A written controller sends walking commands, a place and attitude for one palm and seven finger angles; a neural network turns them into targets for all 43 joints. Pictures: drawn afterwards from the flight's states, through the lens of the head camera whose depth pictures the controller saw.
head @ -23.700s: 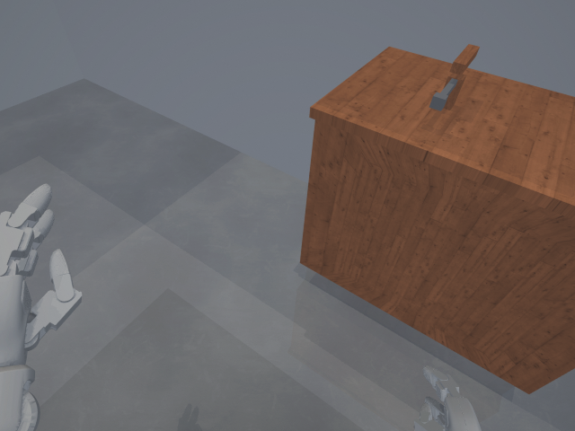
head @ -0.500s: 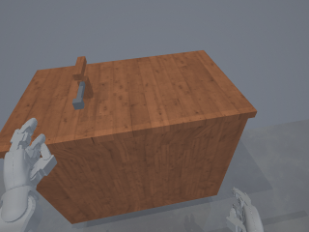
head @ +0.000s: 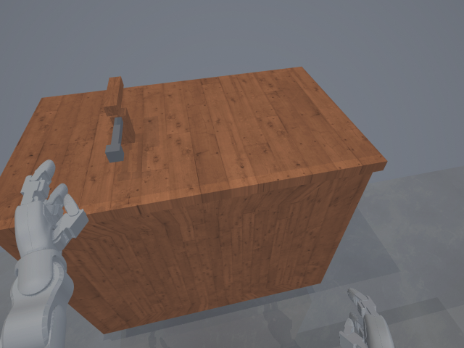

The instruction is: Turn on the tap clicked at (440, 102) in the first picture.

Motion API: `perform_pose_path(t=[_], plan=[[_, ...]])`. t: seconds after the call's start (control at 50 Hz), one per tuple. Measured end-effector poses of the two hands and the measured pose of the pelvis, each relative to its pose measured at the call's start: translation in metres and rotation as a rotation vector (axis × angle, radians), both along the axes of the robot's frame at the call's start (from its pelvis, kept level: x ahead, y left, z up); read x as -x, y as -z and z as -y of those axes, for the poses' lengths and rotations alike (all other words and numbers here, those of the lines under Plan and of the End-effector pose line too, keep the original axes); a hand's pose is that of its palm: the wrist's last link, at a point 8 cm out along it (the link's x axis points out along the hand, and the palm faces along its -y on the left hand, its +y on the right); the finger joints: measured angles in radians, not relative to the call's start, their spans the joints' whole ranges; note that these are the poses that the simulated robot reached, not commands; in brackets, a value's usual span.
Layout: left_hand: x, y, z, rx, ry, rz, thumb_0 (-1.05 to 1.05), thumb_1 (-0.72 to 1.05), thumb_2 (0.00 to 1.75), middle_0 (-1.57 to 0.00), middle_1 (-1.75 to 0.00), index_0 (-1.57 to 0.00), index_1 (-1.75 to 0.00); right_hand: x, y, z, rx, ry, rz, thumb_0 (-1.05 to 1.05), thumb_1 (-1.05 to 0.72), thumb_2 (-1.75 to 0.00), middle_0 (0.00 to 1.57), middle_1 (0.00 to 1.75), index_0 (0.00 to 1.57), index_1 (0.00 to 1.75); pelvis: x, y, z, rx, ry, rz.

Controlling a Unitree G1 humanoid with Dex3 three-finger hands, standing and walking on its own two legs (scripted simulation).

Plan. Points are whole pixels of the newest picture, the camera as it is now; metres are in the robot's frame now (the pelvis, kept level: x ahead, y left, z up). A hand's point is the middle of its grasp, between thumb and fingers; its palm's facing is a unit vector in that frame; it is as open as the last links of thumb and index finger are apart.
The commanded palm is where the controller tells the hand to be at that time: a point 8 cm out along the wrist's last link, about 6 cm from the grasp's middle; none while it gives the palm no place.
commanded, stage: reach beside the lever's end, fingers flat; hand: left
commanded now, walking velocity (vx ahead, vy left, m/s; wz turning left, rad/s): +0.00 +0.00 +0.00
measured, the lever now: (114, 153) +0.43 +0.31 +0.10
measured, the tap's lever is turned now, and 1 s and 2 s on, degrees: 0 0 1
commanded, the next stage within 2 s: push the lever round in 1.40 s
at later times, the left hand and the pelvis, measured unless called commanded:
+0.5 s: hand (91, 187) +0.32 +0.29 +0.12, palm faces +0.56 -0.83 -0.07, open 7.7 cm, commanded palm +0.29 +0.33 +0.12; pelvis +0.00 +0.00 +0.00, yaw -1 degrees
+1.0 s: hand (98, 167) +0.39 +0.32 +0.10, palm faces +0.57 -0.82 -0.08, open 7.8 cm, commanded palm +0.35 +0.36 +0.10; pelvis +0.00 +0.00 -0.01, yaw -1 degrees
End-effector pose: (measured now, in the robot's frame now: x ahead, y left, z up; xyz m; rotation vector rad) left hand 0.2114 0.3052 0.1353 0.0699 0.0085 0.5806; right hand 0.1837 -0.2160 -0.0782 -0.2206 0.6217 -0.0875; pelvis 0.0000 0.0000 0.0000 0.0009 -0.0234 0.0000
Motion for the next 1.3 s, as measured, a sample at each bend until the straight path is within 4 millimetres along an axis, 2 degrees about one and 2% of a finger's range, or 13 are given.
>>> perform_pose_path(t=[0.12,0.24,0.52,0.66,0.84,1.06,1.18,1.3], plan=[[-0.016,-0.001,0.000,0.002,0.028,0.011,0.02,0.90,0.89,-0.19,-0.26,-0.19,-0.25,0.004,0.002,-0.001,-0.006,0.018,-0.009,0.01,-0.91,-0.90,0.20,0.30,0.20,0.30,-0.001,0.000,-0.003,0.000,0.006,-0.009],[-0.031,0.006,-0.006,0.022,0.004,-0.021,0.02,0.90,0.89,-0.18,-0.24,-0.18,-0.24,0.011,0.005,0.002,-0.002,0.037,-0.038,0.01,-0.91,-0.90,0.20,0.30,0.20,0.30,0.000,0.000,-0.003,0.000,0.010,-0.016],[-0.066,0.009,-0.020,0.008,-0.009,-0.018,0.02,0.90,0.89,-0.17,-0.21,-0.17,-0.20,0.034,0.017,0.023,0.030,0.086,-0.120,0.01,-0.91,-0.90,0.20,0.30,0.20,0.30,0.001,0.002,0.000,0.001,0.011,-0.051],[-0.084,0.016,-0.024,0.018,-0.017,-0.030,0.02,0.90,0.89,-0.17,-0.19,-0.16,-0.19,0.050,0.023,0.034,0.038,0.118,-0.171,0.01,-0.91,-0.90,0.20,0.30,0.20,0.30,0.001,0.004,0.004,0.000,0.016,-0.076],[-0.106,0.021,-0.038,0.008,-0.039,-0.033,0.02,0.90,0.89,-0.16,-0.17,-0.16,-0.16,0.075,0.033,0.046,0.054,0.151,-0.254,0.01,-0.91,-0.90,0.20,0.30,0.20,0.30,0.001,0.008,0.007,0.004,0.017,-0.110],[-0.137,0.028,-0.050,0.019,-0.022,-0.039,0.02,0.90,0.89,-0.15,-0.15,-0.15,-0.15,0.109,0.042,0.052,0.068,0.194,-0.356,0.01,-0.91,-0.90,0.20,0.30,0.20,0.30,0.000,0.012,0.003,0.010,0.024,-0.158],[-0.143,0.031,-0.049,0.006,0.001,-0.017,0.02,0.90,0.89,-0.15,-0.15,-0.15,-0.15,0.122,0.043,0.049,0.060,0.216,-0.388,0.01,-0.91,-0.90,0.20,0.30,0.20,0.30,-0.004,0.012,-0.003,0.013,0.037,-0.169],[-0.138,0.039,-0.055,0.028,-0.008,-0.025,0.02,0.90,0.89,-0.15,-0.15,-0.15,-0.15,0.120,0.041,0.041,0.053,0.224,-0.386,0.01,-0.91,-0.90,0.20,0.30,0.20,0.30,-0.008,0.012,-0.009,0.016,0.041,-0.164]])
